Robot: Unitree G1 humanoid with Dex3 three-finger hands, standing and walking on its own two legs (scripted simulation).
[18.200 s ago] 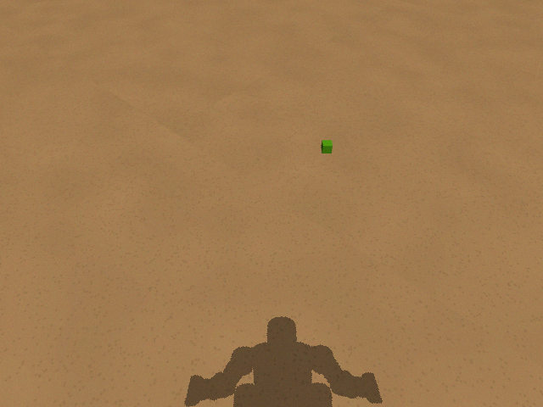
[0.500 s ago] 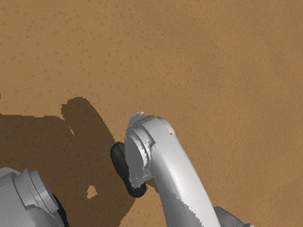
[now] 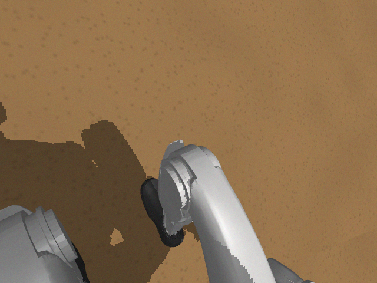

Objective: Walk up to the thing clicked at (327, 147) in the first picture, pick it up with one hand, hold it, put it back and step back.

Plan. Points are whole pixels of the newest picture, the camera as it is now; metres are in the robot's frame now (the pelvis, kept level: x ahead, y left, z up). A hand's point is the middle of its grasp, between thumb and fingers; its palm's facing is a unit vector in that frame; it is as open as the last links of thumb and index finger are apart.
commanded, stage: settle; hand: left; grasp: from above
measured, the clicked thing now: out of the picture +0.46 +0.32 -0.29
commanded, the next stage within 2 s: lift in 0.88 s
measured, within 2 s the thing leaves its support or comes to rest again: leaves its support in 0.12 s
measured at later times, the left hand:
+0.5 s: hand out of the picture +0.44 +0.33 -0.19, palm faces -0.38 -0.23 -0.90, open 8.5 cm
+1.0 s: hand out of the picture +0.44 +0.33 -0.12, palm faces -0.37 -0.24 -0.90, open 8.4 cm
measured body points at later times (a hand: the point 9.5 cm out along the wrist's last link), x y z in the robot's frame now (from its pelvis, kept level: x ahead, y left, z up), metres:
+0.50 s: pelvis +0.01 -0.01 +0.01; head +0.26 +0.09 +0.37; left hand +0.46 +0.34 -0.14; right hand +0.08 -0.27 -0.07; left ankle +0.06 +0.12 -0.29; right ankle +0.13 -0.13 -0.29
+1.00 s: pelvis +0.01 -0.01 +0.03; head +0.24 +0.06 +0.41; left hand +0.46 +0.34 -0.07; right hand +0.08 -0.28 -0.08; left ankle +0.06 +0.12 -0.29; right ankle +0.13 -0.13 -0.29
